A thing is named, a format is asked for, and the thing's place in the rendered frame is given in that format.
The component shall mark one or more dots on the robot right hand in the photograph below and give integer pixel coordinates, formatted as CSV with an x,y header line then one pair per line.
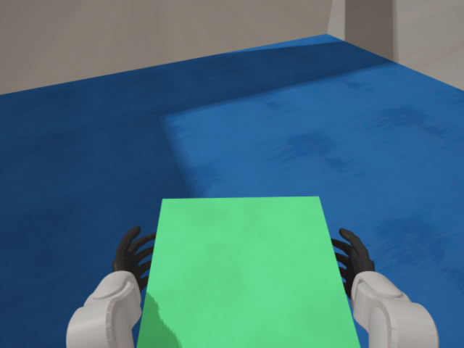
x,y
357,262

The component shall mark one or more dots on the carton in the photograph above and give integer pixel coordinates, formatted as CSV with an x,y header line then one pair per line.
x,y
249,272

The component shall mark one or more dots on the robot left forearm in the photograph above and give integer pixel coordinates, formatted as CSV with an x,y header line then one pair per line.
x,y
108,315

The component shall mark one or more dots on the robot left hand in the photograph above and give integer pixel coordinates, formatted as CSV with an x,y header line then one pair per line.
x,y
127,260

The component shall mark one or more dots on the robot right forearm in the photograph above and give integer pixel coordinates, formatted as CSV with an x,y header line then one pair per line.
x,y
388,315

